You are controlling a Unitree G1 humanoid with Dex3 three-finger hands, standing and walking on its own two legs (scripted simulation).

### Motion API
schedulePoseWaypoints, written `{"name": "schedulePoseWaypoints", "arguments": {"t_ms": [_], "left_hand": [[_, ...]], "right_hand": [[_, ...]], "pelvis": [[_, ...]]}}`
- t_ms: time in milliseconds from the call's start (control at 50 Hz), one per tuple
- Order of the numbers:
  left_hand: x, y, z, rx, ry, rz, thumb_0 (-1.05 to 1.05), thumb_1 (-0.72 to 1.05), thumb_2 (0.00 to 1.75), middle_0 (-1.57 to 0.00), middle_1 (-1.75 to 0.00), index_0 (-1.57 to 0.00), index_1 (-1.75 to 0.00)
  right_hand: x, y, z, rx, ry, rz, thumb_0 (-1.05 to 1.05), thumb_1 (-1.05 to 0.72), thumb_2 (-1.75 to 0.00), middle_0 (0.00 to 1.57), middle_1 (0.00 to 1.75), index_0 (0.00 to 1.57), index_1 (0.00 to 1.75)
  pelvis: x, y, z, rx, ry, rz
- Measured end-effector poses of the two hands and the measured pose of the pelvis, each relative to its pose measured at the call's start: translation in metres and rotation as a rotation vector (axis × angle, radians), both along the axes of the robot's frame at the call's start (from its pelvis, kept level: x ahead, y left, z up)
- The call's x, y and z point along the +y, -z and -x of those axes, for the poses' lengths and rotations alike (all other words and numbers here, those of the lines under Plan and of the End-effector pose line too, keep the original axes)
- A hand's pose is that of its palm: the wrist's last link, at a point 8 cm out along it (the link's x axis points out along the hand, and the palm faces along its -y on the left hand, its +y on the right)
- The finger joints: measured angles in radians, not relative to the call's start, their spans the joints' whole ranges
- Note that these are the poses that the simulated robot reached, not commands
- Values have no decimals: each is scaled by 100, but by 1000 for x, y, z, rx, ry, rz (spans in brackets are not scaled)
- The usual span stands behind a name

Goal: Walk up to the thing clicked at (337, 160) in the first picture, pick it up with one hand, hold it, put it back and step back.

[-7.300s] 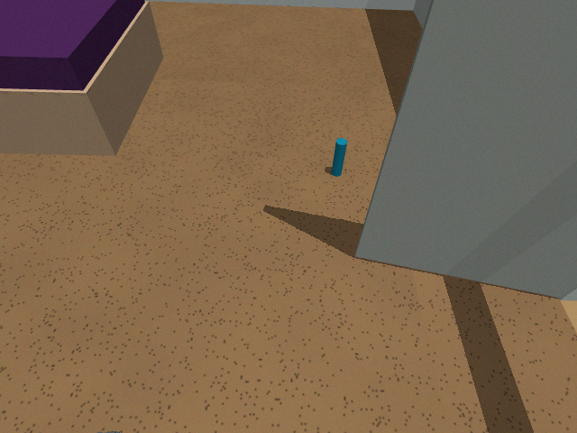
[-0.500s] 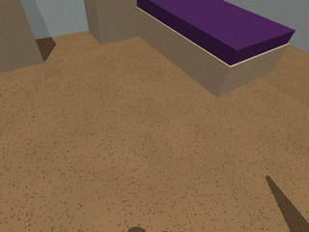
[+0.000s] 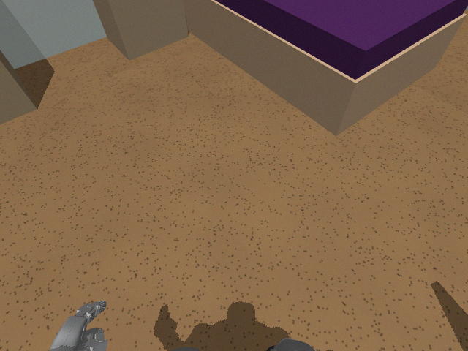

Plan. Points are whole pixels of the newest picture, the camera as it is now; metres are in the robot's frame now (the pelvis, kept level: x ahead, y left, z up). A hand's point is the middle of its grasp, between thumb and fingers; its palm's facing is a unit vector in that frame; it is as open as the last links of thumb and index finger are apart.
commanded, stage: walk up
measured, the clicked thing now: out of the picture +0.35 -1.21 -0.66
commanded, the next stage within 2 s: none
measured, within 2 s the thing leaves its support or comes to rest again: neither
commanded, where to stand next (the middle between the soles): +1.06 -0.01 m, yaw +1 degrees
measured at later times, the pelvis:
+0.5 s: pelvis +0.28 +0.03 +0.00, yaw -1 degrees
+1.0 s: pelvis +0.50 -0.05 +0.01, yaw -1 degrees
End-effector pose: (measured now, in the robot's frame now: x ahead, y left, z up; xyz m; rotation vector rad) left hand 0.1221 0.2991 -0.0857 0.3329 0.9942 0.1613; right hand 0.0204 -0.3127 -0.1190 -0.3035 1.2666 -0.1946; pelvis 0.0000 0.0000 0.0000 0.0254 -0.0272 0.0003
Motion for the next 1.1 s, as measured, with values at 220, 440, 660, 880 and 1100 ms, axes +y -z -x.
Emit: {"name": "schedulePoseWaypoints", "arguments": {"t_ms": [220,440,660,880,1100], "left_hand": [[22,2,-49,120,-47,-15,1,90,90,-20,-30,-21,-30],[60,37,-164,215,-50,-13,1,91,90,-20,-30,-20,-30],[35,10,-305,152,36,-3,1,91,90,-20,-30,-20,-30],[-20,-10,-424,33,-7,-76,1,91,90,-20,-30,-20,-30],[-30,-17,-445,133,-86,-71,1,90,90,-20,-30,-21,-30]], "right_hand": [[-5,-37,-198,-206,-91,39,0,-91,-90,20,30,20,30],[35,-36,-325,-248,-86,69,0,-90,-89,21,30,20,30],[15,-33,-354,-115,-2,37,0,-90,-89,21,30,20,30],[-44,9,-467,-59,-11,-3,0,-91,-90,20,30,20,30],[-47,-18,-602,-146,-81,-21,0,-91,-90,20,30,20,30]], "pelvis": [[6,-9,-123,-6,6,48],[36,7,-250,-7,10,34],[17,-8,-350,-16,29,-5],[-36,5,-458,-19,18,-12],[-47,-14,-538,-18,-2,25]]}}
